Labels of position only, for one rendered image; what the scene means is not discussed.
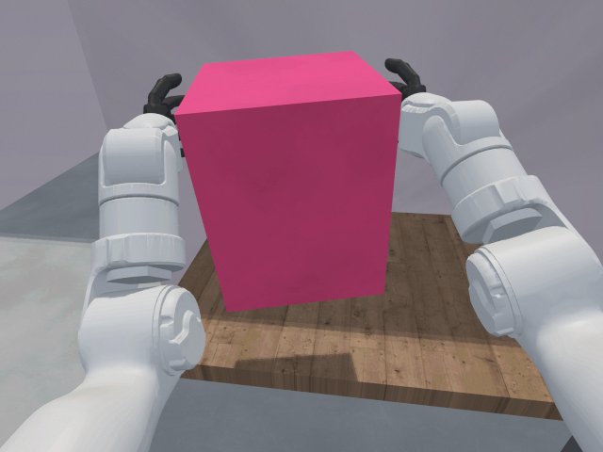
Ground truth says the right robot forearm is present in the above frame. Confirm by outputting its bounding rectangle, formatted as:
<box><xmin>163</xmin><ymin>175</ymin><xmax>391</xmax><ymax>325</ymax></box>
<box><xmin>398</xmin><ymin>92</ymin><xmax>603</xmax><ymax>278</ymax></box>

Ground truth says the left robot forearm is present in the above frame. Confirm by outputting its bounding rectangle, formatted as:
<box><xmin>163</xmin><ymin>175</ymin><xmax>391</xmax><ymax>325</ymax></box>
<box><xmin>77</xmin><ymin>113</ymin><xmax>186</xmax><ymax>368</ymax></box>

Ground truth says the robot right hand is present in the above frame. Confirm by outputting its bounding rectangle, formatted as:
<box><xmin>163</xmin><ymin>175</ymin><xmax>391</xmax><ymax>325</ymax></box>
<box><xmin>384</xmin><ymin>58</ymin><xmax>426</xmax><ymax>143</ymax></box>

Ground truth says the left robot upper arm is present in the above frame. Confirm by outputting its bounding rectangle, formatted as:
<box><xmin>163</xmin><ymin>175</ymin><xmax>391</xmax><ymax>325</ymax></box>
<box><xmin>0</xmin><ymin>284</ymin><xmax>206</xmax><ymax>452</ymax></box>

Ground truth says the right robot upper arm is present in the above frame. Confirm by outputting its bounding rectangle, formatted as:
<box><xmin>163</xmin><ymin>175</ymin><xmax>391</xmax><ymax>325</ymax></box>
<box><xmin>465</xmin><ymin>224</ymin><xmax>603</xmax><ymax>452</ymax></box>

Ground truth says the robot left hand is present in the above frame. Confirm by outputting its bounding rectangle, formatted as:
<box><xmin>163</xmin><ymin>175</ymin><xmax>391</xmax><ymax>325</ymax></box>
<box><xmin>143</xmin><ymin>73</ymin><xmax>185</xmax><ymax>157</ymax></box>

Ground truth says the table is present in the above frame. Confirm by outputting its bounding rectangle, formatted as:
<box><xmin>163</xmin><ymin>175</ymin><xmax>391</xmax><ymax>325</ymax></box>
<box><xmin>178</xmin><ymin>212</ymin><xmax>583</xmax><ymax>452</ymax></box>

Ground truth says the carton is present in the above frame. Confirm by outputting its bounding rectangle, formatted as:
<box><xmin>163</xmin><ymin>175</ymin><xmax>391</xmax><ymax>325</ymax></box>
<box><xmin>174</xmin><ymin>51</ymin><xmax>402</xmax><ymax>313</ymax></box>

